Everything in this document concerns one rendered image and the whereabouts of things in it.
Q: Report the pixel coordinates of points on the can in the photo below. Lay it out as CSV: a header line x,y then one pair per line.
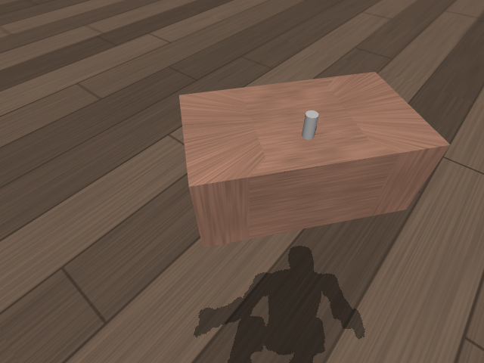
x,y
310,123

